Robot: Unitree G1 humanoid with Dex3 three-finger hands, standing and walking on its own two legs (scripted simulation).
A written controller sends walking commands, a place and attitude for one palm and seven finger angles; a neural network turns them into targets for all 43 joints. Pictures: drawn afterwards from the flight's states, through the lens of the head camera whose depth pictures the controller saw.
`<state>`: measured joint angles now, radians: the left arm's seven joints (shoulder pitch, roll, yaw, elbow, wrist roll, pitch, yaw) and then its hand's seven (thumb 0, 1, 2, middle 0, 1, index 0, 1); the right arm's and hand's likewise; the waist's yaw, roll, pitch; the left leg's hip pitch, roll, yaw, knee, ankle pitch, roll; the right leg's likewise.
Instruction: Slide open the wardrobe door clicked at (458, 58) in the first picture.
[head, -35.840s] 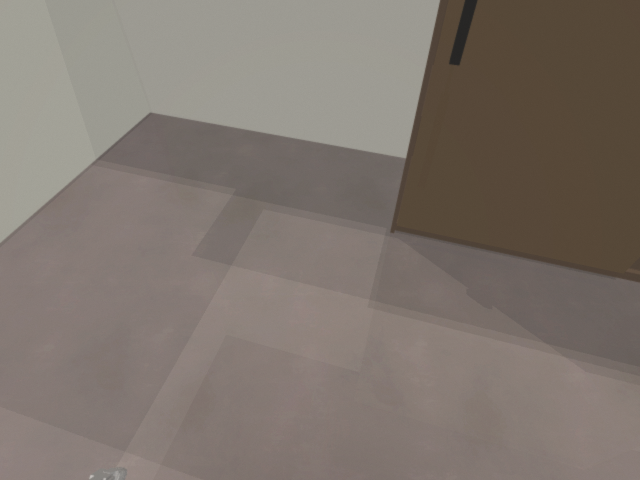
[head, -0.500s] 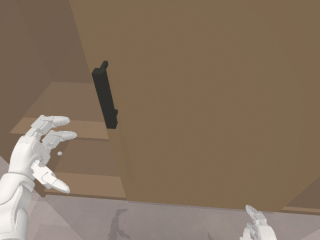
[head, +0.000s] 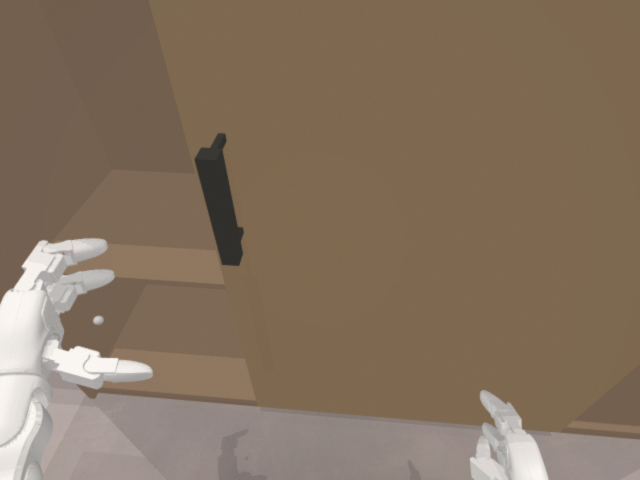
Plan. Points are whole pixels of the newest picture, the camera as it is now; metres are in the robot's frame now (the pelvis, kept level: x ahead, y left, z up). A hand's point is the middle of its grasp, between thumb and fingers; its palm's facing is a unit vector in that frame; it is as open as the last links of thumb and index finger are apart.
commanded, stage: draw the hand back to the body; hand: left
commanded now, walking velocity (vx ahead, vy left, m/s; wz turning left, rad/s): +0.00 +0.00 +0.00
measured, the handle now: (226, 202) +0.45 +0.20 +0.12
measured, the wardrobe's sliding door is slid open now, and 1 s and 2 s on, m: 0.54 0.54 0.54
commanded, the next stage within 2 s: step back with the hand held close in 0.94 s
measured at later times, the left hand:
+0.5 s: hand (91, 299) +0.23 +0.27 +0.16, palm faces +0.44 -0.82 -0.37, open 9.4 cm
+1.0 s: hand (95, 302) +0.22 +0.26 +0.17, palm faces +0.45 -0.81 -0.37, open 7.5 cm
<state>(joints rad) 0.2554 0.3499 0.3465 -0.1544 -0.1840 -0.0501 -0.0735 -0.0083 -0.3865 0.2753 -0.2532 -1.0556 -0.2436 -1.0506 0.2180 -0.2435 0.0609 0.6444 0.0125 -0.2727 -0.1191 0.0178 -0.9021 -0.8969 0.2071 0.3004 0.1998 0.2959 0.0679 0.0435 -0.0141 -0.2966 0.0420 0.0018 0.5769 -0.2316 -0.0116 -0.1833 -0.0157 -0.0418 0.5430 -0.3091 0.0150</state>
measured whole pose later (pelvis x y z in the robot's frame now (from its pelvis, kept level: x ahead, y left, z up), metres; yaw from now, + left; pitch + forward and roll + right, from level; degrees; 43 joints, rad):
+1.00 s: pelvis +0.04 -0.01 +0.01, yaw -1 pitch -5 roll +0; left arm 0.45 0.33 0.34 -0.38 -0.07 -0.06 0.09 0.02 0.89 0.89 -0.21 -0.31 -0.21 -0.30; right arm 0.20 -0.22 0.02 0.66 -0.03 -0.13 -0.09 0.02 -0.90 -0.90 0.21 0.30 0.20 0.30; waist 0.09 0.05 0.01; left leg -0.11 0.04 0.03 0.41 -0.21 -0.02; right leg -0.01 -0.02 -0.02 0.37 -0.28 0.01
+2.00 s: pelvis -0.12 +0.04 +0.00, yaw +3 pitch -2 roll -6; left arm 0.42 0.44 0.46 -0.50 -0.03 -0.26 0.14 0.02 0.89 0.89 -0.22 -0.30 -0.21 -0.30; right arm 0.22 -0.19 -0.01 0.62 -0.02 -0.15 -0.08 0.02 -0.90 -0.90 0.21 0.30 0.20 0.30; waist -0.01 0.04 0.06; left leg -0.48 0.05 -0.02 0.52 -0.06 0.06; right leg -0.35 0.09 -0.01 0.83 -0.44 0.00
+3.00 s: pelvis -0.16 +0.08 +0.00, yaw -2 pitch +2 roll -1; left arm 0.54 0.43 0.44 -0.47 -0.04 -0.24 0.14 0.02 0.89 0.90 -0.22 -0.30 -0.21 -0.30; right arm 0.24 -0.18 0.02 0.65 -0.02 -0.16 -0.05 0.02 -0.90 -0.90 0.21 0.30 0.20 0.30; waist -0.01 0.00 0.00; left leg -0.31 0.04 0.04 0.59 -0.30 0.00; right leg -0.19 0.04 -0.02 0.51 -0.35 -0.03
